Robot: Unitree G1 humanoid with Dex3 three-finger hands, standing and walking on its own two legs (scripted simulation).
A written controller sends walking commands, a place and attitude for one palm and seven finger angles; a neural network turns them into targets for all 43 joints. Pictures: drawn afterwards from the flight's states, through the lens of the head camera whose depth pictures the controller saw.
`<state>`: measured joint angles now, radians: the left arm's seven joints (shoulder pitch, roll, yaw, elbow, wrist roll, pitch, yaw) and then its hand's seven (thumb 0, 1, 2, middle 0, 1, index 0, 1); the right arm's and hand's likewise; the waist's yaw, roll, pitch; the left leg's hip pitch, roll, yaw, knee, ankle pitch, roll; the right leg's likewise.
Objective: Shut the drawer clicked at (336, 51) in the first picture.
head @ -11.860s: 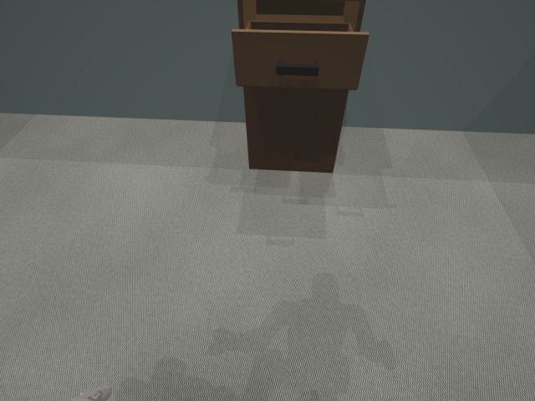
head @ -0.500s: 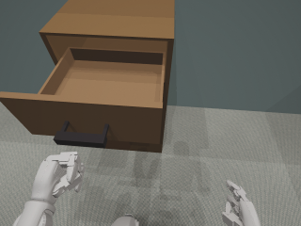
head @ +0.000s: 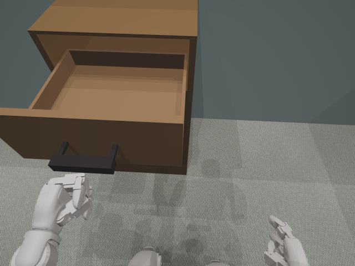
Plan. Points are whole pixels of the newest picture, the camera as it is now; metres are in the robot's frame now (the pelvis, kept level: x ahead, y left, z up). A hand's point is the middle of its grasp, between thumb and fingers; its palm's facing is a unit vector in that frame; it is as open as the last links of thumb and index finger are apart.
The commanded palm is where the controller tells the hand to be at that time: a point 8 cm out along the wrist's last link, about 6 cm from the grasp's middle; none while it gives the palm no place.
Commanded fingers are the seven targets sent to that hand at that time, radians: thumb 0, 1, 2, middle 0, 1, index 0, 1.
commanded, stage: bring the fist close to the handle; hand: left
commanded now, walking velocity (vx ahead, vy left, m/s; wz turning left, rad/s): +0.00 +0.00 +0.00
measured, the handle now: (86, 155) +0.34 +0.22 +0.05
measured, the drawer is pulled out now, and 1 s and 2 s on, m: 0.30 0.24 0.13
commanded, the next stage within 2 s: push the drawer shut in 0.08 s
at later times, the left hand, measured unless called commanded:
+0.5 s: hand (90, 191) +0.26 +0.19 +0.05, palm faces -0.03 -1.00 -0.06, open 3.1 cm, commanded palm +0.26 +0.24 +0.06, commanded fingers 0.00 0.90 0.90 -1.40 -1.60 -1.40 -1.60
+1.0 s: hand (95, 166) +0.32 +0.19 +0.05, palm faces -0.05 -1.00 -0.05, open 2.7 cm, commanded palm +0.32 +0.24 +0.06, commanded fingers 0.00 0.90 0.90 -1.40 -1.60 -1.40 -1.60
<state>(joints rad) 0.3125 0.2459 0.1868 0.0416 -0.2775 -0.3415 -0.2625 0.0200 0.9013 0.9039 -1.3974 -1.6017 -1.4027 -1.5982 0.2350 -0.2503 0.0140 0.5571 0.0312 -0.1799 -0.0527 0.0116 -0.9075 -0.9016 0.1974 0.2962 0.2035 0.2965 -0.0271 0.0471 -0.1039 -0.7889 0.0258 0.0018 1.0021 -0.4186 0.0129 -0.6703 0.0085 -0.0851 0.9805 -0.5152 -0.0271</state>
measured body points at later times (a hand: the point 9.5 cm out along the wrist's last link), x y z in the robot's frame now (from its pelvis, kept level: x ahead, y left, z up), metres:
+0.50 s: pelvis +0.00 -0.01 +0.00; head +0.06 -0.01 +0.44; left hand +0.26 +0.24 +0.06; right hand +0.17 -0.25 -0.09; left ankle +0.04 +0.11 -0.68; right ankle -0.02 -0.10 -0.68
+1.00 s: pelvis -0.02 +0.00 -0.01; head +0.04 +0.00 +0.44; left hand +0.31 +0.25 +0.05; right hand +0.13 -0.25 -0.10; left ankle +0.04 +0.11 -0.68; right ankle -0.02 -0.10 -0.68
